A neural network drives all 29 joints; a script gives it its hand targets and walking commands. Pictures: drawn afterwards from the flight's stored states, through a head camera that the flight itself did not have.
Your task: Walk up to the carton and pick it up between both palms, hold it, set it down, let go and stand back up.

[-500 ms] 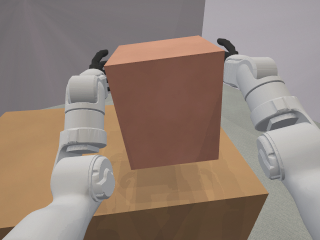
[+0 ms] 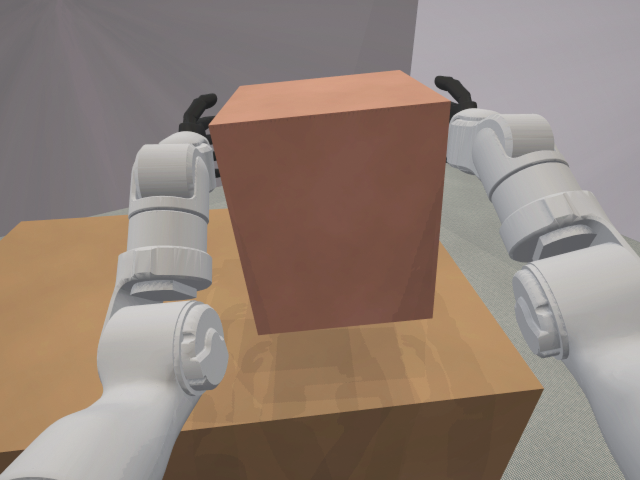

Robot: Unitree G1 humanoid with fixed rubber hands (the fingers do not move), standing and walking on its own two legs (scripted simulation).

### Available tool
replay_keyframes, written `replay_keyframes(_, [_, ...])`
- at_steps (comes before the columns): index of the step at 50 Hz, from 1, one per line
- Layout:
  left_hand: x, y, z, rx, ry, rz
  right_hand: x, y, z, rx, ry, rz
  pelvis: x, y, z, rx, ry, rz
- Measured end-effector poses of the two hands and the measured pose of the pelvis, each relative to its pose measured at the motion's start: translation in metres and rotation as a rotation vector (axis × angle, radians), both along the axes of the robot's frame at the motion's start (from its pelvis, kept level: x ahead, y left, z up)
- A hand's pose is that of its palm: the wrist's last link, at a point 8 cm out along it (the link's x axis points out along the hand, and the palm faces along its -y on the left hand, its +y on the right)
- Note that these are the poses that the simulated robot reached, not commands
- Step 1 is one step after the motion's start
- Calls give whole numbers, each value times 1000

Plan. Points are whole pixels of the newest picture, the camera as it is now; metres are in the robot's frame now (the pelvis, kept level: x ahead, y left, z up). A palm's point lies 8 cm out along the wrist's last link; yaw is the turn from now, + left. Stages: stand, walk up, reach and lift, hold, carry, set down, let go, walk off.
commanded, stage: hold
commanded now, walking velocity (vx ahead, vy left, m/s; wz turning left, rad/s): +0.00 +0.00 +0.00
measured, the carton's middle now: (331, 196) +0.38 -0.01 +0.26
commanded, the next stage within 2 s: none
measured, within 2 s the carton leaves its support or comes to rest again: neither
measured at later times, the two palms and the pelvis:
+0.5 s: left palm (200, 160) +0.37 +0.14 +0.32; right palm (465, 137) +0.37 -0.16 +0.33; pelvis +0.00 +0.00 +0.00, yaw +0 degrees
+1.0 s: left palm (197, 156) +0.38 +0.15 +0.32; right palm (461, 135) +0.37 -0.15 +0.34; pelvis +0.00 +0.00 +0.00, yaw +0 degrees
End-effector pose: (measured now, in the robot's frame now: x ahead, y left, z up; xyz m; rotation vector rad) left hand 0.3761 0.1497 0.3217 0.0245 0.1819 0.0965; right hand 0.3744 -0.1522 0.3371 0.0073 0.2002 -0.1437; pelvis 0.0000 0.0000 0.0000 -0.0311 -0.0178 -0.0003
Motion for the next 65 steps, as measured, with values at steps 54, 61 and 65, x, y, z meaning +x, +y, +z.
replay_keyframes(54, [-1,-2,-5,4,-5,-7,-3,-2,-2,-8,-1,-5,2,1,0,-2,-11,0])
replay_keyframes(61, [-4,-3,-6,-1,-6,-4,-5,-3,-2,-11,-2,-2,1,0,0,-2,-13,-2])
replay_keyframes(65, [-6,-3,-5,-5,-6,-2,-6,-3,0,-5,-2,-2,0,0,0,0,-13,-3])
